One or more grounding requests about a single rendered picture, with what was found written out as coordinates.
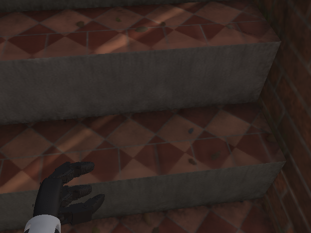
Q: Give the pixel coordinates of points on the robot left forearm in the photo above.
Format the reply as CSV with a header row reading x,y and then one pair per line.
x,y
43,224

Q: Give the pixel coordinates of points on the left robot hand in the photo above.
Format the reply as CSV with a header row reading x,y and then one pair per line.
x,y
53,198

